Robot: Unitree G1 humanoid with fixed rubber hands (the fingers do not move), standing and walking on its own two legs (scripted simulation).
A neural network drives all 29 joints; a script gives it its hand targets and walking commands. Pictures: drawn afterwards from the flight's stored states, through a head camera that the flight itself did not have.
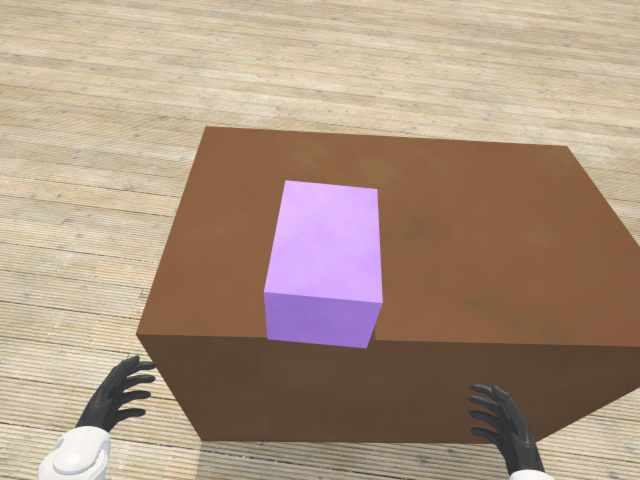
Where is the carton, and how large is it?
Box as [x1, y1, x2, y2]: [264, 180, 382, 347]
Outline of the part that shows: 285,180 264,289 267,338 366,347 382,303 376,189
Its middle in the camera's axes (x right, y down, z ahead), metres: +0.01 +0.04 +0.66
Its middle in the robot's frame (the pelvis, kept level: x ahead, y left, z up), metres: +0.45 +0.00 -0.05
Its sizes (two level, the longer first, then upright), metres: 0.236 0.164 0.141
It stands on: a pedestal, 0.66 m high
